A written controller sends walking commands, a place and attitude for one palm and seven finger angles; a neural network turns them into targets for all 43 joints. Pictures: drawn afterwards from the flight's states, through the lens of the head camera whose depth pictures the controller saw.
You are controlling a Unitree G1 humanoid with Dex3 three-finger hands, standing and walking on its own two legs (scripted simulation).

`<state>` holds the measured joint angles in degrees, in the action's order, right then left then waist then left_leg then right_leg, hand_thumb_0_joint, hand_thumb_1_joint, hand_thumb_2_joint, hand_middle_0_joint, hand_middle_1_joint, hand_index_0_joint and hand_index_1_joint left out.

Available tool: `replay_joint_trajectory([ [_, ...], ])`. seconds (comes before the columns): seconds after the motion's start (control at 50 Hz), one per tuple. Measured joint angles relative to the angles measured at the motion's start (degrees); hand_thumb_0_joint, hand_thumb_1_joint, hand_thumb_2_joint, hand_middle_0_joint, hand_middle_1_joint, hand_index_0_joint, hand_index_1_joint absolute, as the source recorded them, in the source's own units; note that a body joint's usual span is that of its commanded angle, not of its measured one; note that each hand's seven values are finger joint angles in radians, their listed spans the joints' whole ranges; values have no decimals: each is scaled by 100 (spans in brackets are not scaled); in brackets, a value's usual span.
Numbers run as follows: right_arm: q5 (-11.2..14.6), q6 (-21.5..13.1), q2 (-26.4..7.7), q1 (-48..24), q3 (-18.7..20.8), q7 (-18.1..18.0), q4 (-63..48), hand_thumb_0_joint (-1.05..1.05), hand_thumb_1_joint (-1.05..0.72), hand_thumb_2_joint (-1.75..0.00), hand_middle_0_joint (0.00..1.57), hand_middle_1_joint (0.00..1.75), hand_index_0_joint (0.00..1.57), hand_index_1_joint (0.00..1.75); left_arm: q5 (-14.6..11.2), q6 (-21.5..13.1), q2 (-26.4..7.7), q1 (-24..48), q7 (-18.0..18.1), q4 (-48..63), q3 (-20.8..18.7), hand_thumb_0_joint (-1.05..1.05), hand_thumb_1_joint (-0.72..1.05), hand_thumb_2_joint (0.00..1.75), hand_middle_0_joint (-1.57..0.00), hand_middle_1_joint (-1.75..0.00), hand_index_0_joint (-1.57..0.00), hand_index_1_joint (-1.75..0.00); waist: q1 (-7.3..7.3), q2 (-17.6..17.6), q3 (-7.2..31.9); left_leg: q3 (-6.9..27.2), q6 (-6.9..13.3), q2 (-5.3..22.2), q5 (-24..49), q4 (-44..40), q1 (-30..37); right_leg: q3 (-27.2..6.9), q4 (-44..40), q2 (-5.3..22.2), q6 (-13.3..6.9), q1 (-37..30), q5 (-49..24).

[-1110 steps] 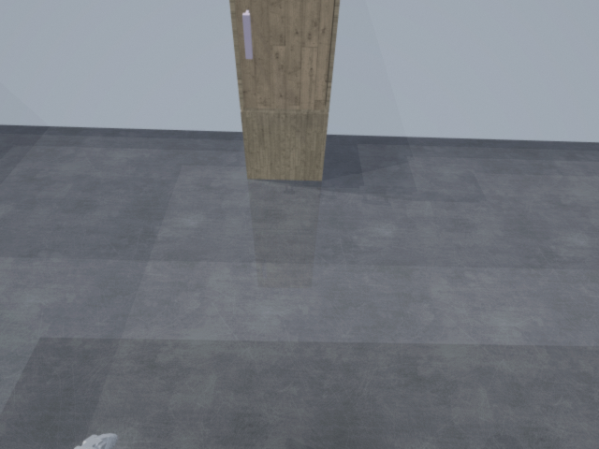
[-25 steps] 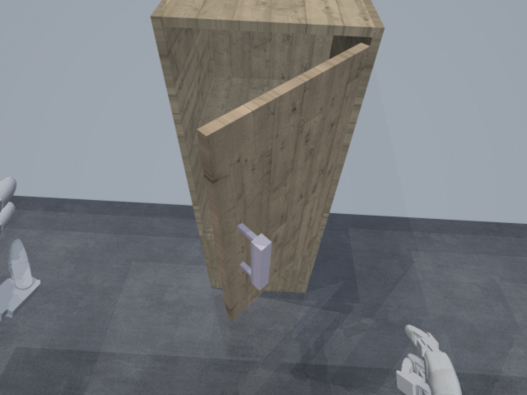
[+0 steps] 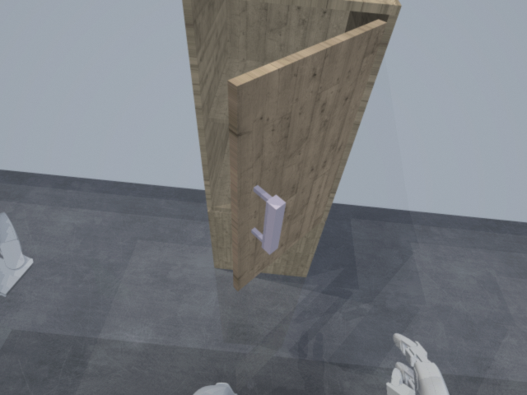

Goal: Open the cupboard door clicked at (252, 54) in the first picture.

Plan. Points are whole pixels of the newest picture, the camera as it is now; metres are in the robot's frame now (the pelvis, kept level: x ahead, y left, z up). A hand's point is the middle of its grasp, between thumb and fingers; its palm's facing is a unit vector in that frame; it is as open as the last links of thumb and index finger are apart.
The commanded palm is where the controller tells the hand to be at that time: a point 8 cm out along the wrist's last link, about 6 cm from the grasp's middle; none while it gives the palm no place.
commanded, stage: step back with the hand held close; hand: left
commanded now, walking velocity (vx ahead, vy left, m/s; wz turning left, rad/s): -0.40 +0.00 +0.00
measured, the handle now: (264, 220) +0.43 +0.02 -0.02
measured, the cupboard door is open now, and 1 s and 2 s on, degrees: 48 48 48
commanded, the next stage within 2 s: stop stepping back and stand still in 0.38 s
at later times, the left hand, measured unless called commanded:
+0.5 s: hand (42, 363) +0.12 +0.20 +0.18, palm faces +0.23 -0.82 -0.52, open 7.4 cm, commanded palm +0.04 +0.26 +0.20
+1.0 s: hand out of the picture +0.01 +0.23 +0.19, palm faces +0.40 -0.82 -0.42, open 7.4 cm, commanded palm -0.03 +0.27 +0.20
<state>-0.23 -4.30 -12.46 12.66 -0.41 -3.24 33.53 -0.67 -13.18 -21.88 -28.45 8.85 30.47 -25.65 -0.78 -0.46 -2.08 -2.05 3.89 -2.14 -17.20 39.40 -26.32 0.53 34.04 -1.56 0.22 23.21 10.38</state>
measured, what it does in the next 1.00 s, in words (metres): walks backwards: right foot, then left foot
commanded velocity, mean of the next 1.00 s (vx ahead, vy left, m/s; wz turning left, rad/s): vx -0.12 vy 0.02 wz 0.01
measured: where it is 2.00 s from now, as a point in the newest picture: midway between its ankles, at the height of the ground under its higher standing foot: outside the picture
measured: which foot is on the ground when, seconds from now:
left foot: down 0.00-0.48, up 0.50-0.60, down 0.62-0.84, up 0.86-1.00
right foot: down 0.00-0.06, up 0.08-0.38, down 0.40-1.00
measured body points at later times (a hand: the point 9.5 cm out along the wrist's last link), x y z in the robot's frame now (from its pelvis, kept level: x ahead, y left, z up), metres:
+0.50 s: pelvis -0.12 -0.03 +0.00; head -0.05 -0.01 +0.45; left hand +0.10 +0.24 +0.21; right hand +0.09 -0.25 -0.07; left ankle +0.09 +0.06 -0.71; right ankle -0.26 -0.11 -0.72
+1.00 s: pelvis -0.19 -0.02 +0.01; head -0.23 +0.00 +0.46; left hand -0.02 +0.27 +0.21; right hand -0.10 -0.28 -0.07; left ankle -0.15 +0.09 -0.71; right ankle -0.25 -0.11 -0.72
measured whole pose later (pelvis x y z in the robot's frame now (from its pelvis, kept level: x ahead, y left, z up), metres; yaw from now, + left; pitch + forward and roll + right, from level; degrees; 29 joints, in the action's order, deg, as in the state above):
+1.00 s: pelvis -0.19 -0.02 +0.01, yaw -4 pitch -1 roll -1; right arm 0.0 -6.0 -12.7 19.1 -0.3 -4.5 38.4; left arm -1.8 -12.5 -23.6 -32.8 9.1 27.8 -23.4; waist -0.7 -0.8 4.6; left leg 1.0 0.2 0.6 -14.3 37.0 -20.5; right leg 1.5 27.3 -3.2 -2.4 7.7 19.1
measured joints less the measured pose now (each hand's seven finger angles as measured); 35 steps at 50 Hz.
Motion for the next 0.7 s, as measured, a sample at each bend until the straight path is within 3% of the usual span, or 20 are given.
replay_joint_trajectory([
  [0.08, 23, 25, -43, -35, 25, -9, -1, 1, -90, -90, 21, 30, 21, 30, -34, -83, -204, -191, -3, 118, -75, 1, 89, 90, -21, -30, -21, -30, -102, -29, -37, 0, 93, 20, 499, -209, -72, -30, -74, -45, 57, 96, -68],
  [0.14, -16, -49, -28, 15, 106, -49, 41, 1, -90, -90, 20, 30, 21, 30, 1, -95, -368, -263, -69, 88, -179, 1, 89, 90, -21, -30, -21, -30, -158, 69, -29, 111, 185, 67, 865, -309, -99, -210, 961, -319, 98, 49, 479],
  [0.18, -71, -114, 35, 48, 132, -38, 159, 1, -90, -90, 20, 30, 21, 30, -26, -95, -390, -326, -70, 61, -250, 1, 89, 90, -22, -30, -21, -30, -102, 79, 116, 158, 171, 95, 935, -511, -112, -268, 1584, -471, 80, -197, 1012],
  [0.22, -114, -202, 108, 29, 110, -9, 283, 1, -90, -90, 20, 30, 21, 30, -110, -87, -321, -408, -6, 64, -288, 1, 89, 90, -21, -30, -21, -30, 17, 35, 298, 107, 125, 146, 1139, -860, -127, -236, 1635, -483, 42, -579, 1459],
  [0.3, -170, -360, 215, -249, 28, 67, 440, 1, -90, -90, 20, 30, 21, 30, -272, 10, -82, -308, 75, 62, -109, 1, 89, 90, -21, -30, -21, -30, 244, -21, 477, -74, 42, 285, 1714, -1672, -201, -151, 544, -359, -28, -1398, 1882],
  [0.36, -176, -375, 271, -628, -12, 139, 395, 1, -90, -90, 20, 30, 21, 30, -339, 57, -133, -49, 4, 76, 42, 1, 90, 90, -21, -30, -20, -30, 296, -29, 346, -173, -26, 377, 2140, -2054, -350, -113, -547, -280, -57, -1852, 1473],
  [0.42, -148, -328, 324, -1067, -61, 199, 203, 1, -90, -90, 21, 30, 21, 30, -412, 25, -471, 138, -135, 207, -40, 1, 90, 90, -21, -30, -20, -30, 278, -120, 14, -331, -85, 445, 2430, -2078, -567, -108, -1093, -193, -65, -1992, 1319],
  [0.46, -106, -249, 256, -1239, -57, 237, 81, 1, -90, -90, 21, 30, 21, 30, -450, -14, -587, 158, -260, 291, -43, 1, 90, 90, -21, -30, -20, -30, 157, 158, -231, -165, -135, 622, 2585, -1995, -672, 10, -1098, -429, -197, -1980, 1570],
  [0.5, 32, -105, 257, -1120, -80, 226, 61, 1, -90, -90, 21, 30, 21, 30, -485, -82, -746, -102, -354, 441, -79, 1, 89, 90, -21, -30, -21, -30, 49, 189, -277, 63, -234, 595, 1781, -1473, -786, 100, -1029, -513, -282, -2014, 1366],
  [0.56, 93, 83, 260, -601, -180, 142, 103, 1, -90, -89, 21, 30, 21, 30, -439, -146, -912, -885, -320, 588, -350, 1, 89, 90, -22, -30, -21, -30, 134, -205, 146, 144, -344, 266, 487, 25, -815, -95, -802, -286, -329, -1924, 1431],
  [0.62, 103, 98, 27, -71, -163, 2, 152, 1, -90, -90, 21, 30, 21, 30, -385, 20, -698, -1102, -158, 346, -309, 1, 89, 90, -22, -30, -22, -30, 158, -162, 588, 52, -303, 147, 775, -178, -55, -193, -723, -215, -272, -1967, 1492],
  [0.66, 148, 52, -117, 113, -44, -105, 307, 1, -90, -90, 21, 30, 21, 30, -348, 162, -499, -643, -58, -53, -129, 1, 89, 90, -22, -30, -21, -30, 87, -107, 674, 118, -150, 31, 479, -586, 255, -78, -519, -151, -187, -1951, 1583],
  [0.7, 172, 76, -204, 149, 14, -152, 444, 1, -90, -90, 20, 30, 21, 30, -303, 321, -241, -121, 30, -504, 34, 1, 89, 90, -22, -30, -21, -30, 79, -105, 609, 123, -97, -19, 753, -690, 347, -25, -271, -86, -28, -1894, 1524],
])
